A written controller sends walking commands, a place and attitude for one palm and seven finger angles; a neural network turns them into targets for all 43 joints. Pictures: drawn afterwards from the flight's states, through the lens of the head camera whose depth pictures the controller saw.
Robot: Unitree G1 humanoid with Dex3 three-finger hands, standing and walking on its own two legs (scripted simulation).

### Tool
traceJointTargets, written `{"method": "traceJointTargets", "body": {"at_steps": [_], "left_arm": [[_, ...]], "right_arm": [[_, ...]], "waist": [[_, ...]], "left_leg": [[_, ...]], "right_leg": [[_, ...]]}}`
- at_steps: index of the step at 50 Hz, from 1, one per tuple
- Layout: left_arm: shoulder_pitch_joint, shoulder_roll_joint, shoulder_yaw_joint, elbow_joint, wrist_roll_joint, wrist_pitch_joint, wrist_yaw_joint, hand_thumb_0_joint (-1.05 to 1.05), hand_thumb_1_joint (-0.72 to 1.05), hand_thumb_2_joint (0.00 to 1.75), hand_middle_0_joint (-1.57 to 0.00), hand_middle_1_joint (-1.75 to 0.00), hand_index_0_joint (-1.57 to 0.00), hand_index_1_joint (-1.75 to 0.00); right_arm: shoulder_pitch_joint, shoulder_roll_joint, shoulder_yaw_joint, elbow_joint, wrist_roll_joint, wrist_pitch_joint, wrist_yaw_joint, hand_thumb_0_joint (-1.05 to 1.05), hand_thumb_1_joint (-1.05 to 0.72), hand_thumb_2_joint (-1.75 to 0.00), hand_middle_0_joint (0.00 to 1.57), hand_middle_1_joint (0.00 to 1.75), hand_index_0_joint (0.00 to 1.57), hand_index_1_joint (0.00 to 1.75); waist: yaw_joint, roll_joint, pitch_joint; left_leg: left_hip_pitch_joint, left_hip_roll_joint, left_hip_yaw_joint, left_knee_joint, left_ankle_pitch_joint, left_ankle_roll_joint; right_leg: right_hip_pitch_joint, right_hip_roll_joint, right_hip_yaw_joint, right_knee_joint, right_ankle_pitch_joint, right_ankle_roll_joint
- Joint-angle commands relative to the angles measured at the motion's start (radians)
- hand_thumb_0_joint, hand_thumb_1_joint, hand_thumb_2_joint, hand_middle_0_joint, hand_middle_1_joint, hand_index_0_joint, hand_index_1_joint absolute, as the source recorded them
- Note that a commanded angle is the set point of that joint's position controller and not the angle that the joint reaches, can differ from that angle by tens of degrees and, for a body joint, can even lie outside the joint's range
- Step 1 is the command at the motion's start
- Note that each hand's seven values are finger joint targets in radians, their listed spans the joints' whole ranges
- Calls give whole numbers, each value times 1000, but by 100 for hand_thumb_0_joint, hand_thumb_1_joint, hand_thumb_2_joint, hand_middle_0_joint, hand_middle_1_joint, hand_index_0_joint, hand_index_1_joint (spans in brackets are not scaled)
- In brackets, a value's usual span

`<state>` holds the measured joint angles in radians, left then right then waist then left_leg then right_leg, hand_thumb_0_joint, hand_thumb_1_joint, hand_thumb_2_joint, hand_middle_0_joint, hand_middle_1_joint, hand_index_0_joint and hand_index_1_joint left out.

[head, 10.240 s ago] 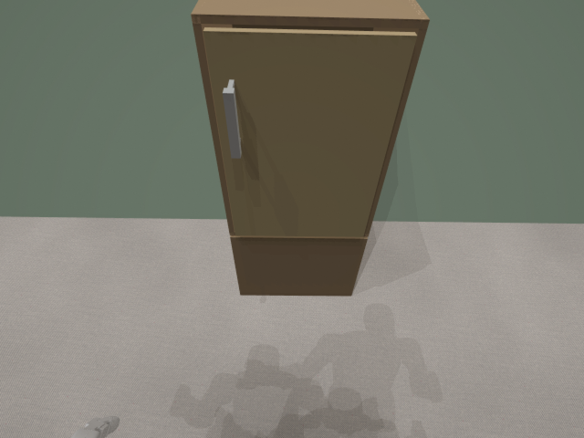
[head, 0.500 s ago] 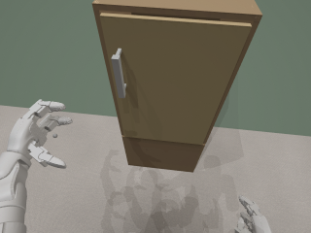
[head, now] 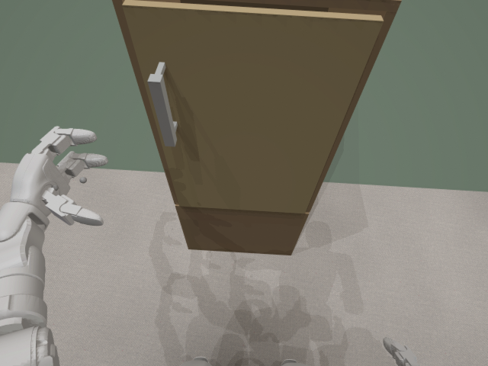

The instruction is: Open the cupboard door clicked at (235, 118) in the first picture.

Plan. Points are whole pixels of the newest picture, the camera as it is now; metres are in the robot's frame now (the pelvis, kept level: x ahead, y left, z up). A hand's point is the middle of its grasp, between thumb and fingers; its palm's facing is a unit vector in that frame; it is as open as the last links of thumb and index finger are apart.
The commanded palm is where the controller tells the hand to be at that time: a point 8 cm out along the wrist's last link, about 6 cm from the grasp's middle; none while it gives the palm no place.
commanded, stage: move the hooked fingers beside the handle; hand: left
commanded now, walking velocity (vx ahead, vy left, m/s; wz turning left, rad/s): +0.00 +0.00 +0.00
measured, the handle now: (166, 106) +0.56 +0.17 +0.08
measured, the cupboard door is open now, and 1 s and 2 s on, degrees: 0 0 0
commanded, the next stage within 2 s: slide the fingers in behind the handle in 1.88 s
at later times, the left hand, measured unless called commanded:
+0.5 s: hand (111, 147) +0.44 +0.24 +0.09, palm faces -0.04 -1.00 +0.00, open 14.0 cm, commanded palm +0.42 +0.29 +0.09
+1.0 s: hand (135, 121) +0.50 +0.21 +0.09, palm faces -0.05 -1.00 +0.00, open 14.0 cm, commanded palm +0.48 +0.26 +0.08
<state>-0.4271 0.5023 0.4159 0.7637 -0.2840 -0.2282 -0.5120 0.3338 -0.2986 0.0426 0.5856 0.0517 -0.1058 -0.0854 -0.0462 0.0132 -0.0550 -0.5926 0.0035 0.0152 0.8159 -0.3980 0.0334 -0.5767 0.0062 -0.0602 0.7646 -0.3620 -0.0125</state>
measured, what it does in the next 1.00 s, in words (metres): stands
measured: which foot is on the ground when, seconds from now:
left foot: down 0.00-1.00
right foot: down 0.00-1.00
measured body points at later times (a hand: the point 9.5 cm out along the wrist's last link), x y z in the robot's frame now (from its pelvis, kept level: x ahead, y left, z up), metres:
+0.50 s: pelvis +0.00 +0.01 +0.00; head +0.08 +0.02 +0.44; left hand +0.44 +0.29 +0.09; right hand +0.06 -0.26 -0.11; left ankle +0.00 +0.10 -0.71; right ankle +0.01 -0.11 -0.71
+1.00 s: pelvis +0.00 +0.00 -0.01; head +0.11 +0.02 +0.42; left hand +0.50 +0.27 +0.09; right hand -0.02 -0.27 -0.12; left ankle +0.00 +0.10 -0.71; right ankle +0.01 -0.11 -0.71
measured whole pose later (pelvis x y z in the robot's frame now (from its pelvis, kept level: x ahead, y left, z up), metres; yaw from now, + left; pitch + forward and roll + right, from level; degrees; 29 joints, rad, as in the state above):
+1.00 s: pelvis +0.00 +0.00 -0.01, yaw -2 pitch +18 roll -2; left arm -0.92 0.61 0.42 1.21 -0.13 -0.33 -0.38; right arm 0.42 -0.29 0.05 0.63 0.01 0.04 -0.04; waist -0.17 0.01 -0.07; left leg -0.80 0.02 0.03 0.91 -0.42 0.04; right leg -0.78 0.02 -0.05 0.84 -0.37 -0.01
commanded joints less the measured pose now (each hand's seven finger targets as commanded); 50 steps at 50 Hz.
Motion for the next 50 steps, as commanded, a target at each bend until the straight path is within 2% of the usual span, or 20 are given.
{"method": "traceJointTargets", "body": {"at_steps": [1, 2, 3, 7, 8, 9, 12, 14, 17, 18, 20, 23, 31, 38, 41, 43, 44, 45, 46, 50], "left_arm": [[-430, 260, 34, -227, -10, -106, 10, 0, -50, 30, -30, -120, -30, -120], [-438, 233, 8, -216, -8, -107, 15, 0, -50, 30, -30, -120, -30, -120], [-445, 258, 34, -189, -10, -105, 22, 0, -50, 30, -30, -120, -30, -120], [-460, 254, 24, -122, 18, -82, 49, 0, -50, 30, -30, -120, -30, -120], [-426, 270, 48, -94, 16, -75, 57, 0, -50, 30, -30, -120, -30, -120], [-447, 272, 43, -100, 24, -74, 63, 0, -50, 30, -30, -120, -30, -120], [-485, 307, 69, -88, 41, -89, 87, 0, -50, 30, -30, -120, -30, -120], [-514, 289, 53, -120, 44, -114, 94, 0, -50, 30, -30, -120, -30, -120], [-549, 240, 13, -122, 45, -138, 100, 0, -50, 30, -30, -120, -30, -120], [-566, 249, 21, -112, 41, -142, 99, 0, -50, 30, -30, -120, -30, -120], [-580, 246, 15, -33, 47, -130, 95, 0, -50, 30, -30, -120, -30, -120], [-644, 259, 10, 32, 58, -119, 93, 0, -50, 30, -30, -120, -30, -120], [-795, 293, 14, 74, 85, -181, 118, 0, -50, 30, -30, -120, -30, -120], [-844, 356, 34, 207, 117, -158, 128, 0, -50, 30, -30, -120, -30, -120], [-889, 370, 26, 212, 135, -160, 129, 0, -50, 30, -30, -120, -30, -120], [-923, 354, 21, 207, 128, -169, 133, 0, -50, 30, -30, -120, -30, -120], [-930, 386, 43, 222, 133, -172, 134, 0, -50, 30, -30, -120, -30, -120], [-962, 366, 23, 211, 130, -174, 133, 0, -50, 30, -30, -120, -30, -120], [-936, 363, 32, 233, 129, -171, 133, 0, -50, 30, -30, -120, -30, -120], [-893, 378, 46, 244, 143, -164, 134, 0, -50, 30, -30, -120, -30, -120]], "right_arm": [[39, -145, -69, -101, 1, -40, -9, 0, -90, -90, 20, 30, 20, 30], [36, -143, -69, -100, 2, -37, -8, 0, -90, -90, 20, 30, 20, 30], [48, -148, -70, -92, -1, -33, -9, 0, -90, -90, 20, 30, 20, 30], [57, -148, -71, -87, -1, -12, 1, 0, -90, -90, 20, 30, 20, 30], [67, -151, -69, -95, -4, -7, 5, 0, -90, -90, 20, 30, 20, 30], [70, -151, -70, -94, -4, -1, 7, 0, -90, -90, 20, 30, 20, 30], [81, -150, -72, -94, -7, 16, 13, 0, -90, -90, 20, 30, 20, 30], [87, -146, -74, -99, -9, 23, 20, 0, -90, -90, 20, 30, 20, 30], [97, -145, -77, -86, -11, 32, 25, 0, -90, -90, 20, 30, 20, 30], [105, -147, -80, -78, -11, 35, 24, 0, -90, -90, 20, 30, 20, 30], [111, -152, -78, -64, -8, 47, 22, 0, -90, -90, 20, 30, 20, 30], [116, -156, -74, -54, -9, 59, 18, 0, -90, -90, 20, 30, 20, 30], [143, -159, -73, -31, -19, 76, 21, 0, -90, -90, 20, 30, 20, 30], [180, -169, -65, -21, -24, 99, 21, 0, -90, -90, 20, 30, 20, 30], [192, -171, -64, -23, -28, 108, 26, 0, -90, -90, 20, 30, 20, 30], [206, -171, -66, -22, -32, 112, 27, 0, -90, -90, 20, 30, 20, 30], [214, -177, -67, -19, -33, 115, 26, 0, -90, -90, 20, 30, 20, 30], [217, -174, -66, -17, -32, 115, 27, 0, -90, -90, 20, 30, 20, 30], [225, -175, -69, -17, -33, 117, 29, 0, -90, -90, 20, 30, 20, 30], [242, -174, -68, -22, -39, 132, 36, 0, -90, -90, 20, 30, 20, 30]], "waist": [[-15, 96, -368], [-20, 98, -363], [-17, 69, -360], [-15, 88, -354], [2, 60, -359], [-10, 55, -373], [-9, 45, -375], [-9, 97, -410], [-30, 110, -419], [-35, 87, -419], [-47, 57, -376], [-57, 60, -339], [-77, 111, -411], [-95, 75, -402], [-103, 115, -410], [-116, 103, -431], [-114, 102, -447], [-128, 108, -461], [-121, 91, -463], [-104, 129, -485]], "left_leg": [[226, 1, -59, -105, 317, -11], [223, 2, -55, -105, 310, -10], [211, 3, -60, -99, 328, -9], [197, 6, -60, -105, 340, -14], [184, 5, -62, -103, 367, -14], [188, 8, -56, -100, 383, -13], [164, 11, -52, -95, 384, -13], [218, 16, -59, -87, 450, -19], [261, 23, -69, -77, 480, -26], [262, 25, -72, -70, 493, -23], [215, 23, -65, -77, 429, -19], [167, 15, -60, -78, 356, -10], [205, 20, -80, -56, 339, -17], [104, 15, -65, -36, 310, -3], [107, 18, -68, -29, 314, -7], [120, 20, -70, -17, 326, -4], [118, 23, -73, -15, 329, -7], [126, 23, -71, -11, 329, -4], [119, 21, -71, -8, 329, -4], [131, 23, -69, -3, 384, -7]], "right_leg": [[99, 22, 31, -71, 257, -19], [90, 21, 32, -73, 252, -17], [98, 23, 30, -67, 267, -21], [81, 15, 23, -62, 273, -18], [102, 18, 22, -56, 292, -21], [103, 18, 25, -55, 311, -15], [111, 18, 27, -48, 322, -13], [94, 24, 27, -39, 336, -16], [53, 27, 23, -43, 321, -14], [54, 30, 22, -40, 327, -16], [43, 30, 21, -49, 306, -13], [34, 25, 25, -51, 277, -17], [-25, 28, 27, -33, 233, -15], [-1, 28, 39, -21, 253, -10], [-32, 29, 38, -15, 245, -10], [-41, 34, 38, -11, 250, -10], [-39, 35, 40, -9, 250, -8], [-45, 37, 41, -10, 253, -5], [-40, 38, 40, -11, 253, -6], [-39, 40, 36, 2, 285, -9]]}}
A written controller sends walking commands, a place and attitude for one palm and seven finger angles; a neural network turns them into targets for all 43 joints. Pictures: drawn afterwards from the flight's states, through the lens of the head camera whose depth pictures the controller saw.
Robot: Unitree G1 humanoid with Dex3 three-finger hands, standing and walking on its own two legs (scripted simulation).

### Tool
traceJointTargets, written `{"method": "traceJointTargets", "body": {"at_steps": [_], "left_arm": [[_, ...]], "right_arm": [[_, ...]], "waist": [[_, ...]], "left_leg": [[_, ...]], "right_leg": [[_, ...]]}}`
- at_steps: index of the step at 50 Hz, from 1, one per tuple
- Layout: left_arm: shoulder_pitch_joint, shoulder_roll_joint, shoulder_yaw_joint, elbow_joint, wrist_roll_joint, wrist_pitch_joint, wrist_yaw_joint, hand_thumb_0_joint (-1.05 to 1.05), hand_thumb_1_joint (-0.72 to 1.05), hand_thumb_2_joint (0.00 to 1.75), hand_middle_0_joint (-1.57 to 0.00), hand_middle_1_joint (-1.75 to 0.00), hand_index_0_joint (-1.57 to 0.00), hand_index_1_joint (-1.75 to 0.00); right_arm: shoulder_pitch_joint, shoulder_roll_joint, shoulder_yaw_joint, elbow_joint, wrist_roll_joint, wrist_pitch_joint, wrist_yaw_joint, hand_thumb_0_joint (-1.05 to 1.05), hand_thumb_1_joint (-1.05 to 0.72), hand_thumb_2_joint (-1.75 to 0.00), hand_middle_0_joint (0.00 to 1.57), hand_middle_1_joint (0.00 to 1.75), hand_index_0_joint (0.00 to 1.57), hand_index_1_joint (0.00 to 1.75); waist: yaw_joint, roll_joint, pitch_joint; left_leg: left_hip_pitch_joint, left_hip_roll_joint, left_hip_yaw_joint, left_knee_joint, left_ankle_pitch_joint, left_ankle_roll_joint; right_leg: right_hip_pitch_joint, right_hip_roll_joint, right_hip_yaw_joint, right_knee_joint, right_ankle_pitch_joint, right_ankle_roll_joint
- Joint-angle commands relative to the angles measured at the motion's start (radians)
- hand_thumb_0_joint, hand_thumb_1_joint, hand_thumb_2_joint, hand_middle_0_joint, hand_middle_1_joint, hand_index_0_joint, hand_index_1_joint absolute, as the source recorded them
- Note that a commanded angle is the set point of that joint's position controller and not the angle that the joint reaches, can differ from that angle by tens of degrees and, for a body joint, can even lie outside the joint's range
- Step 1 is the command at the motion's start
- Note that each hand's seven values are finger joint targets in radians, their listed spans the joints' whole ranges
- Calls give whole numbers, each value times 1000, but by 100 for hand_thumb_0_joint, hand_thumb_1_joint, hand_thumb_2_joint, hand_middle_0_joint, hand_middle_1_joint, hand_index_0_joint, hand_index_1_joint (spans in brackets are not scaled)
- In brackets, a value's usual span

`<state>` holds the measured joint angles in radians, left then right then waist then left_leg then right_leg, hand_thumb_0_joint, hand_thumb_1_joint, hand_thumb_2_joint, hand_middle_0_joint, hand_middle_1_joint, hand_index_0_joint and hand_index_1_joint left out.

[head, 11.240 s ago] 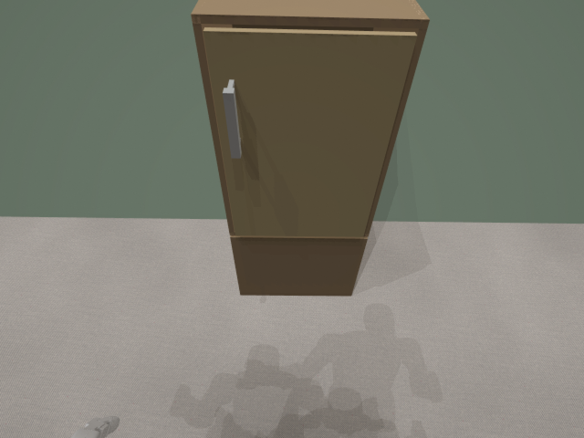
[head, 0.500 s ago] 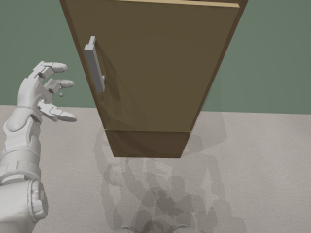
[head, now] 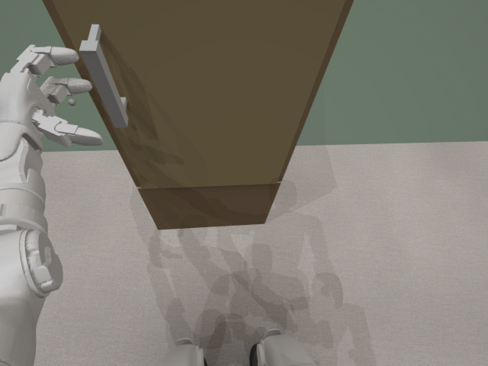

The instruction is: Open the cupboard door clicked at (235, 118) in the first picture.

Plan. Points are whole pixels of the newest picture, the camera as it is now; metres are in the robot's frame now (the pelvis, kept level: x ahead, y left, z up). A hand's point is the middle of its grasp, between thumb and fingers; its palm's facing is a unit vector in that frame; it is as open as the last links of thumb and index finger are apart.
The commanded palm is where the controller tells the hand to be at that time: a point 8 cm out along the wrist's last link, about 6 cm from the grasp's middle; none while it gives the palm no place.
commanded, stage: move the hooked fingers beside the handle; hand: left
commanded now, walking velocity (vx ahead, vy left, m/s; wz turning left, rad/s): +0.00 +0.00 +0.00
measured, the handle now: (109, 80) +0.55 +0.18 +0.10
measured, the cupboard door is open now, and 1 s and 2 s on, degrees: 0 0 0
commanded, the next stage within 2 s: slide the fingers in behind the handle in 0.88 s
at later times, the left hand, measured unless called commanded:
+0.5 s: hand (65, 114) +0.49 +0.23 +0.10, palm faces -0.03 -1.00 +0.02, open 14.0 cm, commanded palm +0.47 +0.28 +0.10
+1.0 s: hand (62, 114) +0.49 +0.24 +0.10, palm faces -0.01 -1.00 +0.02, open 14.0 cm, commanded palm +0.47 +0.28 +0.10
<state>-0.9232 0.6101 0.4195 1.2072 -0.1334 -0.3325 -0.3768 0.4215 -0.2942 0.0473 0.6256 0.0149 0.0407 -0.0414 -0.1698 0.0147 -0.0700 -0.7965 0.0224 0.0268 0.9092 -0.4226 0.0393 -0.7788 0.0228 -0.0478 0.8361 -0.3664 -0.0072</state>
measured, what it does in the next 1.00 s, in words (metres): stands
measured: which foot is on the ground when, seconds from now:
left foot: down 0.00-1.00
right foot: down 0.00-1.00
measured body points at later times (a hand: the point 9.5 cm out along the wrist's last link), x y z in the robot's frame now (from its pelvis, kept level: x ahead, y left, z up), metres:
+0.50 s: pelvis +0.01 +0.01 +0.00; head +0.11 +0.03 +0.44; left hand +0.48 +0.29 +0.10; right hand +0.05 -0.27 -0.10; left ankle +0.00 +0.09 -0.69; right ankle +0.02 -0.12 -0.69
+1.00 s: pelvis +0.01 +0.01 +0.00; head +0.11 +0.03 +0.44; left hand +0.48 +0.29 +0.10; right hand +0.01 -0.26 -0.10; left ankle +0.00 +0.09 -0.69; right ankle +0.02 -0.12 -0.69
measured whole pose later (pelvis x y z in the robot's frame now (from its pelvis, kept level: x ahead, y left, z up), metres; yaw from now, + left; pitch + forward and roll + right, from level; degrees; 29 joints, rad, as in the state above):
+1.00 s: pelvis +0.01 +0.01 +0.00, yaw -1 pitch +17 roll -3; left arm -0.81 0.56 0.42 1.12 -0.16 -0.34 -0.38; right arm 0.43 -0.28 0.05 0.60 0.02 0.09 -0.02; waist -0.15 0.02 -0.09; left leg -0.76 0.02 0.03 0.91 -0.44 0.05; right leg -0.74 0.03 -0.04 0.82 -0.37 0.01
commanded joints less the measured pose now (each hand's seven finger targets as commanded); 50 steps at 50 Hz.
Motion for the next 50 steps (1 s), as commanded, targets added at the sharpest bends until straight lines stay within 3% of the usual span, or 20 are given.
{"method": "traceJointTargets", "body": {"at_steps": [1, 4, 7, 11, 13, 15, 18, 19, 20, 23, 25, 27, 28, 31, 34, 39, 42, 44, 46, 50], "left_arm": [[-372, 276, 48, -211, -7, -58, -1, 0, -50, 30, -30, -120, -30, -120], [-329, 297, 79, -257, -11, -60, 3, 0, -50, 30, -30, -120, -30, -120], [-309, 355, 127, -282, -16, -63, 8, 0, -50, 30, -30, -120, -30, -120], [-296, 334, 110, -322, -20, -76, -5, 0, -50, 30, -30, -120, -30, -120], [-291, 297, 76, -313, -25, -76, -19, 0, -50, 30, -30, -120, -30, -120], [-329, 214, 4, -301, -32, -68, -35, 0, -50, 30, -30, -120, -30, -120], [-327, 149, -33, -301, -57, -56, -45, 0, -50, 30, -30, -120, -30, -120], [-316, 158, -20, -277, -59, -50, -45, 0, -50, 30, -30, -120, -30, -120], [-335, 129, -46, -259, -63, -42, -44, 0, -50, 30, -30, -120, -30, -120], [-378, 185, 0, -261, -57, -45, -18, 0, -50, 30, -30, -120, -30, -120], [-394, 232, 22, -262, -33, -55, 1, 0, -50, 30, -30, -120, -30, -120], [-433, 233, 16, -292, -16, -72, 22, 0, -50, 30, -30, -120, -30, -120], [-435, 267, 43, -324, -14, -88, 31, 0, -50, 30, -30, -120, -30, -120], [-433, 258, 36, -320, -4, -98, 35, 0, -50, 30, -30, -120, -30, -120], [-375, 244, 38, -295, -16, -81, 19, 0, -50, 30, -30, -120, -30, -120], [-319, 212, 13, -221, -27, -27, -7, 0, -50, 30, -30, -120, -30, -120], [-311, 201, 5, -265, -33, -34, -10, 0, -50, 30, -30, -120, -30, -120], [-302, 215, 36, -322, -45, -60, -4, 0, -50, 30, -30, -120, -30, -120], [-315, 232, 51, -326, -52, -72, -1, 0, -50, 30, -30, -120, -30, -120], [-329, 240, 46, -300, -37, -76, 6, 0, -50, 30, -30, -120, -30, -120]], "right_arm": [[156, -178, -75, -69, -2, -10, -5, 0, -90, -90, 20, 30, 20, 30], [160, -174, -77, -87, -3, 3, -1, 0, -90, -90, 20, 30, 20, 30], [153, -173, -79, -99, 2, 11, -4, 0, -90, -90, 20, 30, 20, 30], [143, -166, -80, -103, 6, 16, -3, 0, -90, -90, 20, 30, 20, 30], [136, -163, -79, -100, 10, 19, -6, 0, -90, -90, 20, 30, 20, 30], [128, -161, -79, -84, 10, 16, -6, 0, -90, -90, 20, 30, 20, 30], [129, -164, -83, -79, 10, 12, -7, 0, -90, -90, 20, 30, 20, 30], [128, -169, -84, -75, 10, 12, -8, 0, -90, -90, 20, 30, 20, 30], [123, -168, -81, -70, 10, 10, -7, 0, -90, -90, 20, 30, 20, 30], [129, -173, -80, -65, 6, 6, -9, 0, -90, -90, 20, 30, 20, 30], [122, -173, -77, -68, 5, 6, -9, 0, -90, -90, 20, 30, 20, 30], [115, -167, -74, -73, 2, 2, -5, 0, -90, -90, 20, 30, 20, 30], [118, -168, -75, -76, 0, 1, -5, 0, -90, -90, 20, 30, 20, 30], [114, -165, -72, -78, -1, 3, -1, 0, -90, -90, 20, 30, 20, 30], [118, -167, -74, -84, 3, 5, 2, 0, -90, -90, 20, 30, 20, 30], [125, -172, -72, -88, 6, 17, 1, 0, -90, -90, 20, 30, 20, 30], [126, -171, -76, -98, 4, 19, 2, 0, -90, -90, 20, 30, 20, 30], [132, -170, -82, -99, 1, 18, 5, 0, -90, -90, 20, 30, 20, 30], [132, -170, -81, -91, 2, 19, 5, 0, -90, -90, 20, 30, 20, 30], [124, -168, -77, -88, 6, 18, 1, 0, -90, -90, 20, 30, 20, 30]], "waist": [[27, 123, -475], [48, 117, -525], [55, 75, -502], [48, 122, -483], [39, 140, -442], [13, 166, -402], [6, 136, -407], [12, 126, -413], [-2, 121, -388], [5, 80, -395], [10, 101, -415], [7, 124, -429], [21, 146, -468], [24, 183, -513], [31, 167, -533], [22, 98, -429], [25, 98, -424], [40, 117, -480], [37, 84, -467], [30, 107, -421]], "left_leg": [[334, 5, -76, -95, 418, -12], [341, 4, -64, -92, 476, -10], [275, -2, -46, -99, 429, -1], [310, 0, -40, -100, 452, 0], [329, 2, -45, -103, 460, -2], [369, 8, -57, -103, 443, -8], [403, 10, -74, -101, 466, -9], [405, 13, -80, -103, 463, -14], [394, 12, -80, -101, 437, -13], [355, 5, -85, -97, 422, -9], [353, 6, -86, -91, 424, -13], [355, 3, -87, -89, 412, -14], [382, 5, -91, -80, 454, -18], [430, 12, -101, -73, 510, -31], [441, 14, -95, -71, 548, -30], [358, 13, -82, -91, 487, -18], [347, 12, -78, -98, 461, -16], [399, 15, -83, -92, 519, -21], [375, 13, -83, -93, 488, -19], [342, 7, -77, -105, 408, -15]], "right_leg": [[170, 24, 24, -71, 299, -13], [229, 28, 27, -64, 366, -12], [294, 27, 39, -74, 388, -7], [283, 30, 41, -82, 409, -9], [249, 32, 33, -85, 389, -15], [170, 32, 23, -94, 340, -14], [144, 33, 12, -93, 322, -18], [136, 32, 10, -91, 312, -16], [113, 30, 8, -93, 294, -15], [139, 27, 8, -80, 297, -17], [136, 23, 15, -72, 296, -14], [137, 22, 17, -68, 288, -13], [146, 23, 16, -56, 305, -18], [129, 26, 13, -50, 310, -16], [151, 30, 12, -54, 337, -14], [157, 32, 4, -68, 330, -13], [160, 31, 6, -73, 318, -15], [171, 35, 6, -68, 340, -17], [184, 35, 8, -69, 335, -16], [173, 32, 12, -77, 289, -17]]}}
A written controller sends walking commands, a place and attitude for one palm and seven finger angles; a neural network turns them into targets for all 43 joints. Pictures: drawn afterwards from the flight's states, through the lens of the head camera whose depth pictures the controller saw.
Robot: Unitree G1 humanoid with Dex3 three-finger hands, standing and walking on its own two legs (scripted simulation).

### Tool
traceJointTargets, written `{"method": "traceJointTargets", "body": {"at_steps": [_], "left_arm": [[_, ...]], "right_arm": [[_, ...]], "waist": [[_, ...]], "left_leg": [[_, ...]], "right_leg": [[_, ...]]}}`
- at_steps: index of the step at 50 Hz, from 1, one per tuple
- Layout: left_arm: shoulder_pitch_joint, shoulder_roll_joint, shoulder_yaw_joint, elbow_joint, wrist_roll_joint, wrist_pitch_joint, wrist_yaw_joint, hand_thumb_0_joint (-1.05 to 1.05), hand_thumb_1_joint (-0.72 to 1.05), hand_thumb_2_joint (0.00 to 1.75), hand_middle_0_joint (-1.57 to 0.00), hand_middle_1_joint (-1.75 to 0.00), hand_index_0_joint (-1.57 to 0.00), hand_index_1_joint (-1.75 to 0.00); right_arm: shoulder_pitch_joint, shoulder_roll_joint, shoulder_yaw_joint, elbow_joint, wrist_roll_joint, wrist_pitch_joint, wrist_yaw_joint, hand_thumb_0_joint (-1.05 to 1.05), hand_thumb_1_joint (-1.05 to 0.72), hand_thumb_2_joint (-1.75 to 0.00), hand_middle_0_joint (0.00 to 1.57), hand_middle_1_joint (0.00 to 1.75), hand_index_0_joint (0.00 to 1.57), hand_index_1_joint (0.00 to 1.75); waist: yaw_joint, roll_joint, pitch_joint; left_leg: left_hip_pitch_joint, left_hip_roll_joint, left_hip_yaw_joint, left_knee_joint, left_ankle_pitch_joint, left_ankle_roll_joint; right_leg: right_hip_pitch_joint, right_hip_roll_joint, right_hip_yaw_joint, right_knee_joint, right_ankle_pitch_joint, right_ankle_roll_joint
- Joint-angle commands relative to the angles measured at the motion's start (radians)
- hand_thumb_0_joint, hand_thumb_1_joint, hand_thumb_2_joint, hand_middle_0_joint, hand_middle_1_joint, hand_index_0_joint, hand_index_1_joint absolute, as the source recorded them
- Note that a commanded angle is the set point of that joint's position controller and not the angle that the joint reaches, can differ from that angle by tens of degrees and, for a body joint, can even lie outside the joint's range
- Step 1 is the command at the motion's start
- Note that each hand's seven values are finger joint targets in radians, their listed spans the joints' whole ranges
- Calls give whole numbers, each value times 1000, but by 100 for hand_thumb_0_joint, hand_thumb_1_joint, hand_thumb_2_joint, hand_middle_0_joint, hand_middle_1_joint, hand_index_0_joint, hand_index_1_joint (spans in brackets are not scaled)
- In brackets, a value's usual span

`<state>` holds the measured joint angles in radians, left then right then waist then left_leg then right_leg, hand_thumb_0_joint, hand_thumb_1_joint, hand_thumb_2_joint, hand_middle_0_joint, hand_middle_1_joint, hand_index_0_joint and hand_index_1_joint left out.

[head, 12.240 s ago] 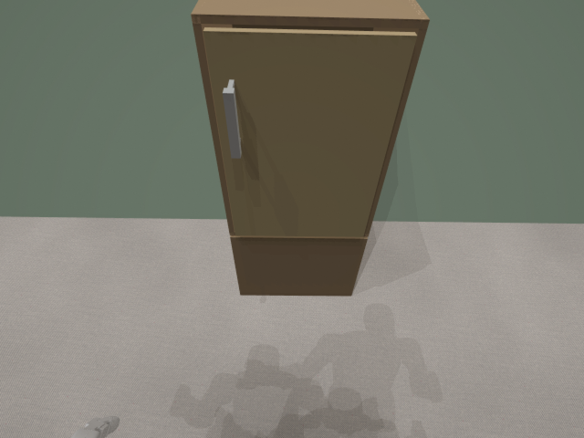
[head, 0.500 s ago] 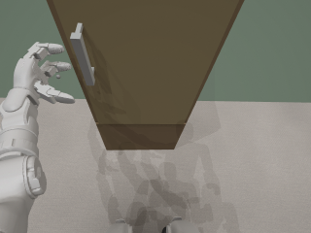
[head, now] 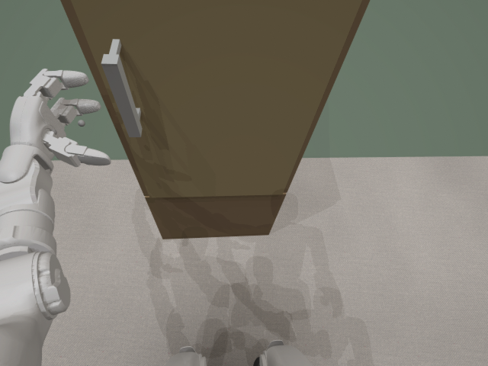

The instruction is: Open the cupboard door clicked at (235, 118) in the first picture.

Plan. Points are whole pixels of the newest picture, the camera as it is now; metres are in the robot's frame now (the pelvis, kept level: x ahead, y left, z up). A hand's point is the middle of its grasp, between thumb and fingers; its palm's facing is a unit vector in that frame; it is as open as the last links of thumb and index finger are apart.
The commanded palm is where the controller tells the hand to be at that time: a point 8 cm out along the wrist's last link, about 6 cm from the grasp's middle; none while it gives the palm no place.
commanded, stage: slide the fingers in behind the handle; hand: left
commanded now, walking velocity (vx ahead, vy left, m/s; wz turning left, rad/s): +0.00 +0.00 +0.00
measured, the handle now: (126, 92) +0.54 +0.17 +0.10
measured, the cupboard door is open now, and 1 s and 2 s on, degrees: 0 0 1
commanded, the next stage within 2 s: close the thumb around the handle in 1.58 s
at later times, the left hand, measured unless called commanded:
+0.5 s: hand (109, 116) +0.50 +0.20 +0.09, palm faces +0.01 -1.00 +0.01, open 13.9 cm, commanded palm +0.47 +0.24 +0.10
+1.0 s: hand (136, 121) +0.48 +0.15 +0.09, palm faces +0.01 -1.00 -0.02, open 14.0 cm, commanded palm +0.46 +0.20 +0.10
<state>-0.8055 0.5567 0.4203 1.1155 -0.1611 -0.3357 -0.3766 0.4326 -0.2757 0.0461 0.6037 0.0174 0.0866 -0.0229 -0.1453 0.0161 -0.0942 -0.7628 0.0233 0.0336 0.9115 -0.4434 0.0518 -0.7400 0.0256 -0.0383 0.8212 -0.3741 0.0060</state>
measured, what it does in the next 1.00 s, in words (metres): stands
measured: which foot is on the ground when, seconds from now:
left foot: down 0.00-1.00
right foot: down 0.00-1.00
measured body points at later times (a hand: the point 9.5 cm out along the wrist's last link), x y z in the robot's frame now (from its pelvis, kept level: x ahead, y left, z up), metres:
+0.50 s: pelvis +0.00 -0.01 +0.00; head +0.11 +0.02 +0.43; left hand +0.49 +0.25 +0.09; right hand +0.01 -0.27 -0.11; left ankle -0.01 +0.08 -0.69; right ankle +0.01 -0.13 -0.69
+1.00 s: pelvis +0.00 -0.02 +0.00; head +0.10 -0.01 +0.44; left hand +0.48 +0.21 +0.09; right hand +0.03 -0.28 -0.12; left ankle -0.01 +0.08 -0.69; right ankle +0.01 -0.13 -0.69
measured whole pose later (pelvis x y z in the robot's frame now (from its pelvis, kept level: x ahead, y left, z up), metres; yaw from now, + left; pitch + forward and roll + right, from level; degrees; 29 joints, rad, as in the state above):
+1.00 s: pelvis +0.00 -0.02 +0.00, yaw +1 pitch +16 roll -2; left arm -0.82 0.40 0.32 1.09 -0.11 -0.36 -0.18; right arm 0.39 -0.26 0.03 0.60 0.01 0.06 0.00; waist -0.14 0.03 -0.09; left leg -0.75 0.02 0.03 0.90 -0.44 0.03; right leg -0.74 0.03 -0.04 0.85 -0.39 -0.02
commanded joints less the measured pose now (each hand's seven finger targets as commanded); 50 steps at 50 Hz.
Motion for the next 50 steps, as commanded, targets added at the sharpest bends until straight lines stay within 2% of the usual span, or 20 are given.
{"method": "traceJointTargets", "body": {"at_steps": [1, 2, 5, 9, 13, 16, 19, 20, 23, 26, 28, 29, 33, 36, 37, 39, 40, 46, 49, 50], "left_arm": [[-462, 268, 20, -211, -6, -72, 6, 0, -50, 30, -30, -120, -30, -120], [-455, 263, 13, -215, 1, -73, 10, 0, -50, 30, -30, -120, -30, -120], [-519, 180, -56, -247, 2, -82, 19, 0, -50, 30, -30, -120, -30, -120], [-509, 197, -21, -167, -13, -67, 36, 0, -50, 30, -30, -120, -30, -120], [-559, 180, -51, -141, 12, -51, 61, 0, -50, 30, -30, -120, -30, -120], [-577, 195, -44, -159, 31, -64, 84, 0, -50, 30, -30, -120, -30, -120], [-565, 253, 15, -167, 27, -83, 96, 0, -50, 30, -30, -120, -30, -120], [-582, 233, -1, -187, 24, -87, 95, 0, -50, 30, -30, -120, -30, -120], [-519, 248, 22, -214, 28, -93, 94, 0, -50, 30, -30, -120, -30, -120], [-518, 164, -47, -224, 30, -73, 89, 0, -50, 30, -30, -120, -30, -120], [-504, 142, -51, -240, 15, -68, 90, 0, -50, 30, -30, -120, -30, -120], [-483, 155, -32, -234, 10, -63, 94, 0, -50, 30, -30, -120, -30, -120], [-506, 62, -93, -242, 2, -60, 115, 0, -50, 30, -30, -120, -30, -120], [-469, 100, -51, -230, 16, -64, 146, 0, -50, 30, -30, -120, -30, -120], [-478, 69, -80, -234, 21, -66, 152, 0, -50, 30, -30, -120, -30, -120], [-466, 70, -70, -249, 28, -75, 169, 0, -50, 30, -30, -120, -30, -120], [-449, 115, -32, -249, 33, -80, 178, 0, -50, 30, -30, -120, -30, -120], [-462, 83, -56, -257, 42, -95, 195, 0, -50, 30, -30, -120, -30, -120], [-515, 43, -97, -243, 41, -101, 194, 0, -50, 30, -30, -120, -30, -120], [-512, 53, -87, -246, 42, -105, 196, 0, -50, 30, -30, -120, -30, -120]], "right_arm": [[107, -183, -75, -65, 4, -31, -18, 0, -90, -90, 20, 30, 20, 30], [104, -183, -75, -66, 5, -32, -18, 0, -90, -90, 20, 30, 20, 30], [99, -179, -78, -51, 1, -42, -16, 0, -90, -90, 20, 30, 20, 30], [105, -189, -76, -45, 3, -50, -18, 0, -90, -90, 20, 30, 20, 30], [110, -187, -70, -45, -1, -60, -18, 0, -90, -90, 20, 30, 20, 30], [110, -186, -71, -49, -5, -63, -13, 0, -90, -90, 20, 30, 20, 30], [118, -188, -70, -54, -8, -66, -10, 0, -90, -90, 20, 30, 20, 30], [114, -183, -70, -55, -7, -66, -10, 0, -90, -90, 20, 30, 20, 30], [127, -180, -74, -63, -10, -61, -6, 0, -90, -90, 20, 30, 20, 30], [120, -171, -77, -58, -6, -51, 1, 0, -90, -90, 20, 30, 20, 30], [125, -172, -81, -61, -5, -49, 1, 0, -90, -90, 20, 30, 20, 30], [124, -174, -85, -59, -2, -46, 0, 0, -90, -90, 20, 30, 20, 30], [126, -164, -85, -47, -5, -47, 4, 0, -90, -90, 20, 30, 20, 30], [127, -163, -89, -42, -8, -45, 10, 0, -90, -90, 20, 30, 20, 30], [123, -157, -87, -45, -8, -46, 13, 0, -90, -90, 20, 30, 20, 30], [118, -153, -87, -51, -10, -48, 18, 0, -90, -90, 20, 30, 20, 30], [119, -157, -88, -53, -10, -47, 17, 0, -90, -90, 20, 30, 20, 30], [97, -147, -86, -66, -7, -48, 17, 0, -90, -90, 20, 30, 20, 30], [91, -146, -85, -58, -3, -53, 13, 0, -90, -90, 20, 30, 20, 30], [93, -148, -86, -55, -4, -55, 13, 0, -90, -90, 20, 30, 20, 30]], "waist": [[-1, 122, -383], [5, 140, -371], [-19, 200, -389], [-22, 91, -376], [-33, 102, -333], [-30, 119, -386], [-10, 103, -459], [-19, 121, -473], [7, 124, -533], [-10, 150, -473], [-13, 106, -466], [-4, 118, -464], [-20, 107, -412], [-2, 78, -427], [-9, 75, -420], [3, 90, -440], [19, 83, -454], [10, 57, -432], [-18, 48, -405], [-7, 54, -414]], "left_leg": [[311, 5, -84, -110, 409, -27], [315, 6, -89, -115, 395, -31], [404, 15, -113, -109, 417, -43], [334, 10, -113, -115, 356, -35], [296, 3, -113, -113, 316, -29], [316, 4, -111, -100, 341, -32], [310, 1, -105, -88, 377, -32], [320, 1, -97, -83, 397, -31], [340, 1, -94, -71, 492, -32], [353, 8, -90, -76, 499, -35], [357, 7, -93, -77, 514, -29], [357, 8, -87, -79, 512, -31], [358, 7, -94, -86, 516, -31], [341, 5, -87, -86, 505, -32], [333, 2, -83, -90, 494, -31], [335, -3, -75, -85, 512, -29], [321, -5, -74, -85, 510, -30], [283, -14, -55, -92, 437, -24], [279, -15, -57, -96, 389, -21], [279, -16, -61, -97, 384, -23]], "right_leg": [[121, 28, 3, -67, 281, -30], [103, 27, -1, -66, 256, -33], [26, 30, -11, -65, 218, -36], [61, 29, -10, -66, 207, -32], [35, 23, -8, -62, 182, -34], [34, 23, -1, -53, 198, -31], [97, 25, 4, -40, 244, -31], [102, 25, 7, -39, 270, -28], [151, 27, 6, -24, 343, -31], [104, 29, -1, -37, 336, -27], [121, 34, -4, -43, 350, -29], [118, 34, 0, -48, 353, -28], [96, 33, -10, -50, 342, -29], [121, 31, -5, -47, 353, -27], [129, 29, -4, -47, 356, -26], [148, 27, 2, -42, 384, -26], [170, 25, 4, -38, 392, -28], [206, 24, 16, -46, 395, -24], [183, 23, 19, -57, 364, -22], [186, 21, 19, -54, 354, -24]]}}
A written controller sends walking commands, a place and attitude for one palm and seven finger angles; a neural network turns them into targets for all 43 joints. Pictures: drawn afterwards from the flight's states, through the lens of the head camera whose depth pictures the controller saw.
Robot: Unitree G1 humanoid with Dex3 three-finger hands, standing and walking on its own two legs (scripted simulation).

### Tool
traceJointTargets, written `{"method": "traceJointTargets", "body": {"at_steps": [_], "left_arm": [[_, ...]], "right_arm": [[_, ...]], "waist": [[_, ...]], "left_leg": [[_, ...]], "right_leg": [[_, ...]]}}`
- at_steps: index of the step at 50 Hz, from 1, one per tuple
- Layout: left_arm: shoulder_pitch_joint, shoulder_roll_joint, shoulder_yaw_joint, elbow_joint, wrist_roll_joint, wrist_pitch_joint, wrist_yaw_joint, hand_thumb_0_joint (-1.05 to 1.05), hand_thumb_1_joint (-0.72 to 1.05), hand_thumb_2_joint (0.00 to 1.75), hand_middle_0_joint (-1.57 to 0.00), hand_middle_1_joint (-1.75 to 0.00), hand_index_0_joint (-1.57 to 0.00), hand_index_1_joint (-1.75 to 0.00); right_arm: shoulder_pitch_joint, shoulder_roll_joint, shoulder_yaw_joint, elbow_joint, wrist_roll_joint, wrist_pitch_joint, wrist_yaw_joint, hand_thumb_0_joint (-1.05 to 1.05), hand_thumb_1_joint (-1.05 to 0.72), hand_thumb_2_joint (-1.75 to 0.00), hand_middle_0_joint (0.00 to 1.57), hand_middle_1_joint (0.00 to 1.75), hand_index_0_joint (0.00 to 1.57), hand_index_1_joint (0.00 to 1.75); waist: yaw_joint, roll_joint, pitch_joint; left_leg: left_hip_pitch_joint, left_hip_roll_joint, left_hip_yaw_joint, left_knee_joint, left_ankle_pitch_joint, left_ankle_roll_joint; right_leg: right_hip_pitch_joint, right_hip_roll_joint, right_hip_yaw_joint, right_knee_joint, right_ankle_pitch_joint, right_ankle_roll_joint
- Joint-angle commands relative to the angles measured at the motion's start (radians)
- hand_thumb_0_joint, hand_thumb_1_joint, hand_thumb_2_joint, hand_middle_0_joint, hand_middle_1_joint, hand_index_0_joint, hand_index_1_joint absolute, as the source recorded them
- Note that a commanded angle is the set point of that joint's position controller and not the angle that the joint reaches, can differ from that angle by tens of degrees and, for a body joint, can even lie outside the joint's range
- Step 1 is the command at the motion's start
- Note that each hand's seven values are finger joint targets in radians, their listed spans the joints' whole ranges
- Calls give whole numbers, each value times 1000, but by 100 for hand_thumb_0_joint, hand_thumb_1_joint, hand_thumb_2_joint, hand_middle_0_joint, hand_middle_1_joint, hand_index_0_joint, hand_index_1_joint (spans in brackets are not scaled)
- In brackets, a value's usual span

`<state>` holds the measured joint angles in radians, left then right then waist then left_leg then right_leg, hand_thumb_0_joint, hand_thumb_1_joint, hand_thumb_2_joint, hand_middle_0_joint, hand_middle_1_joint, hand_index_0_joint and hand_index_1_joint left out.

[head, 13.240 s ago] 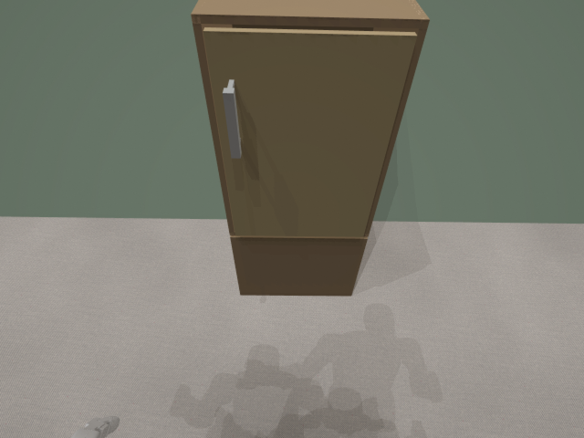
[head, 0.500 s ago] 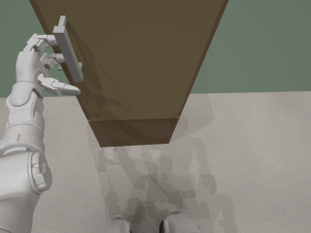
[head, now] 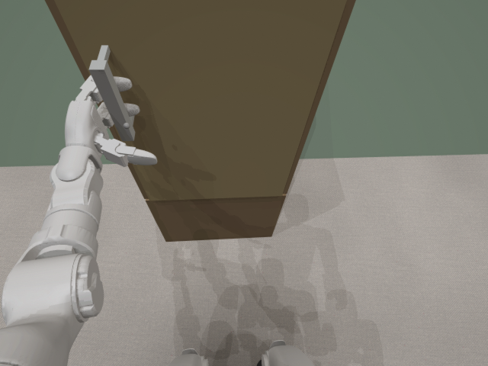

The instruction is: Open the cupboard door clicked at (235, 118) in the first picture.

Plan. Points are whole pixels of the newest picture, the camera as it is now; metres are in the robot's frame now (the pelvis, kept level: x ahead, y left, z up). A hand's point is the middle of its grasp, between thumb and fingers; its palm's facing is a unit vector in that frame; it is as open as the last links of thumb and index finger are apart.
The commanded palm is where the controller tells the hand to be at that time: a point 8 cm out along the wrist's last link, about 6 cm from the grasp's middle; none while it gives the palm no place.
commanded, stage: slide the fingers in behind the handle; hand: left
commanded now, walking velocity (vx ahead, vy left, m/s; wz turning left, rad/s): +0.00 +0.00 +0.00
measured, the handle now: (117, 97) +0.54 +0.18 +0.10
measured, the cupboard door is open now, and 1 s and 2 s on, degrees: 0 1 18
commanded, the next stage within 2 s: close the thumb around the handle in 0.58 s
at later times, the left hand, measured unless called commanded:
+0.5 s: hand (129, 126) +0.48 +0.16 +0.09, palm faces +0.02 -1.00 -0.02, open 14.2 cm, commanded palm +0.46 +0.20 +0.10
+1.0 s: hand (129, 125) +0.48 +0.16 +0.09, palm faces +0.01 -1.00 -0.01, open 11.2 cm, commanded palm +0.46 +0.20 +0.10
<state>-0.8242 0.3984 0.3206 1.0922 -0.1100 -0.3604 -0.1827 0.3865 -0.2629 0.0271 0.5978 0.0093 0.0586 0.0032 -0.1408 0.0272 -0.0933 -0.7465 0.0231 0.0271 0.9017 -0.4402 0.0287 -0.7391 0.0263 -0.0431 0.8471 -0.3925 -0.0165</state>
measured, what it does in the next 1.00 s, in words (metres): stands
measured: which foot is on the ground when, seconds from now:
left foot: down 0.00-1.00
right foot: down 0.00-1.00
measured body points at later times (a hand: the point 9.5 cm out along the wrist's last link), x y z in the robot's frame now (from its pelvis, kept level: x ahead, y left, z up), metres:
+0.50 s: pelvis -0.01 +0.00 +0.00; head +0.09 +0.01 +0.44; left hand +0.48 +0.21 +0.10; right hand +0.01 -0.27 -0.12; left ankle -0.01 +0.10 -0.69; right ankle +0.00 -0.11 -0.69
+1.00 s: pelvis +0.00 +0.01 +0.00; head +0.09 +0.01 +0.44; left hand +0.48 +0.21 +0.09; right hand +0.03 -0.25 -0.12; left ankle -0.01 +0.10 -0.69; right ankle +0.00 -0.11 -0.69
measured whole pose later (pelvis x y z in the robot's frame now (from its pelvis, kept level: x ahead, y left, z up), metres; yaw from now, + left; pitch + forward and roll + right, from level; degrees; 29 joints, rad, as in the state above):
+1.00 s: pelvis +0.00 +0.01 +0.00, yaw +0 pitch +16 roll -2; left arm -0.83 0.36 0.27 1.09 -0.12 -0.38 -0.14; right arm 0.40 -0.26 0.02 0.63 0.01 0.05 0.01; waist -0.13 0.03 -0.10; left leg -0.75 0.01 0.02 0.90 -0.44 0.04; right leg -0.74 0.02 -0.04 0.85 -0.40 -0.01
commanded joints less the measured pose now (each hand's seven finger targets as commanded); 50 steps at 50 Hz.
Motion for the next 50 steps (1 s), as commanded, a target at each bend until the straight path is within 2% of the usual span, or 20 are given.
{"method": "traceJointTargets", "body": {"at_steps": [1, 2, 3, 4, 6, 8, 11, 14, 16, 17, 20, 22, 31, 34, 38, 41, 42, 44, 46, 50], "left_arm": [[-501, 173, -20, -223, -9, -82, 1, 0, -50, 30, -30, -120, -30, -120], [-491, 158, -26, -219, -12, -83, 3, 0, -50, 30, -30, -120, -30, -120], [-507, 130, -43, -214, -18, -83, 4, 0, -50, 30, -30, -120, -30, -120], [-504, 160, -20, -203, -16, -81, 6, 0, -50, 30, -30, -120, -30, -120], [-515, 161, -28, -180, -12, -76, 10, 0, -50, 30, -30, -120, -30, -120], [-553, 79, -100, -198, -6, -87, 9, 0, -50, 30, -30, -120, -30, -120], [-523, 148, -42, -185, -4, -92, 17, 0, -50, 30, -30, -120, -30, -120], [-553, 112, -77, -206, -5, -99, 8, 0, -50, 30, -30, -120, -30, -120], [-530, 159, -36, -188, -11, -95, 10, 0, -50, 30, -30, -120, -30, -120], [-543, 131, -63, -187, -13, -91, 7, 0, -50, 30, -30, -120, -30, -120], [-520, 149, -44, -188, -15, -94, 1, 0, -50, 30, -30, -120, -30, -120], [-547, 115, -75, -195, -14, -94, 3, 0, -50, 30, -30, -120, -30, -120], [-556, 121, -70, -149, -3, -89, 12, 0, -50, 30, -30, -120, -30, -120], [-570, 143, -45, -179, -7, -97, 17, 0, -50, 30, -30, -120, -30, -120], [-496, 109, -56, -218, -17, -102, 12, 0, -28, 40, -32, -122, -32, -122], [-498, 139, -36, -227, -15, -98, 22, 0, -11, 47, -33, -124, -33, -124], [-497, 102, -64, -232, -17, -95, 21, 0, -5, 49, -33, -125, -33, -125], [-495, 135, -38, -246, -14, -99, 25, 0, 6, 54, -34, -126, -34, -126], [-464, 101, -55, -249, -17, -96, 27, 0, 17, 59, -35, -127, -35, -127], [-482, 139, -31, -223, -10, -92, 32, 0, 40, 68, -36, -130, -36, -130]], "right_arm": [[135, -157, -67, -49, 4, -30, -13, 0, -90, -90, 20, 30, 20, 30], [134, -157, -67, -47, 5, -32, -12, 0, -90, -90, 20, 30, 20, 30], [138, -155, -68, -44, 3, -35, -12, 0, -90, -90, 20, 30, 20, 30], [139, -160, -68, -37, 3, -35, -13, 0, -90, -90, 20, 30, 20, 30], [136, -162, -68, -35, 4, -38, -12, 0, -90, -90, 20, 30, 20, 30], [134, -153, -66, -36, 1, -45, -8, 0, -90, -90, 20, 30, 20, 30], [142, -164, -71, -24, 0, -45, -8, 0, -90, -90, 20, 30, 20, 30], [140, -159, -70, -21, 2, -47, -7, 0, -90, -90, 20, 30, 20, 30], [141, -167, -70, -19, 2, -45, -10, 0, -90, -90, 20, 30, 20, 30], [134, -161, -67, -19, 4, -46, -10, 0, -90, -90, 20, 30, 20, 30], [139, -164, -69, -20, 4, -47, -11, 0, -90, -90, 20, 30, 20, 30], [135, -161, -69, -20, 4, -47, -10, 0, -90, -90, 20, 30, 20, 30], [144, -167, -68, -13, 0, -47, -10, 0, -90, -90, 20, 30, 20, 30], [147, -167, -70, -11, -2, -49, -10, 0, -90, -90, 20, 30, 20, 30], [146, -160, -72, -28, -3, -46, -4, 0, -90, -90, 20, 30, 20, 30], [142, -165, -75, -25, -2, -38, -1, 0, -90, -90, 20, 30, 20, 30], [134, -160, -73, -31, 0, -39, 1, 0, -90, -90, 20, 30, 20, 30], [137, -163, -74, -30, 0, -38, -2, 0, -90, -90, 20, 30, 20, 30], [135, -159, -76, -33, 0, -36, 0, 0, -90, -90, 20, 30, 20, 30], [136, -161, -73, -26, 0, -32, -3, 0, -90, -90, 20, 30, 20, 30]], "waist": [[-21, 53, -413], [-15, 64, -418], [-31, 55, -415], [-19, 56, -424], [-29, 28, -396], [-45, 60, -397], [-27, 43, -433], [-33, 65, -450], [-26, 40, -442], [-35, 59, -422], [-20, 57, -432], [-35, 54, -410], [-41, 47, -395], [-32, 75, -451], [-11, 78, -493], [-9, 50, -456], [-16, 63, -449], [-7, 66, -457], [-6, 56, -453], [-9, 39, -418]], "left_leg": [[277, -16, -56, -88, 379, -1], [286, -16, -57, -86, 381, -2], [301, -16, -58, -81, 396, 0], [290, -16, -59, -80, 388, -2], [250, -19, -56, -88, 331, 1], [278, -21, -64, -83, 337, 1], [276, -20, -65, -81, 345, 0], [295, -21, -65, -77, 362, 0], [276, -21, -64, -79, 348, 1], [269, -24, -57, -83, 336, 3], [275, -23, -64, -85, 357, 0], [282, -21, -67, -86, 344, 1], [276, -20, -75, -87, 332, -2], [321, -17, -81, -78, 385, -5], [362, -12, -83, -67, 507, -10], [327, -11, -78, -76, 463, -10], [329, -14, -72, -80, 446, -9], [337, -11, -76, -80, 478, -11], [350, -8, -75, -78, 500, -12], [314, -12, -74, -85, 458, -10]], "right_leg": [[170, 21, 21, -81, 366, -2], [161, 21, 21, -81, 361, -4], [151, 23, 17, -82, 368, -4], [154, 20, 20, -81, 365, -3], [161, 19, 25, -90, 335, 0], [129, 19, 20, -85, 325, -4], [153, 19, 24, -82, 335, -4], [147, 20, 23, -78, 350, -4], [159, 19, 25, -85, 344, -4], [158, 19, 28, -91, 343, -2], [165, 20, 22, -84, 352, -7], [137, 21, 19, -88, 334, -5], [108, 20, 13, -82, 304, -6], [106, 21, 11, -71, 328, -7], [131, 25, 2, -57, 395, -10], [140, 26, 5, -65, 382, -6], [139, 27, 6, -71, 378, -6], [143, 26, 4, -65, 390, -8], [138, 27, 2, -69, 398, -6], [144, 26, 3, -69, 383, -7]]}}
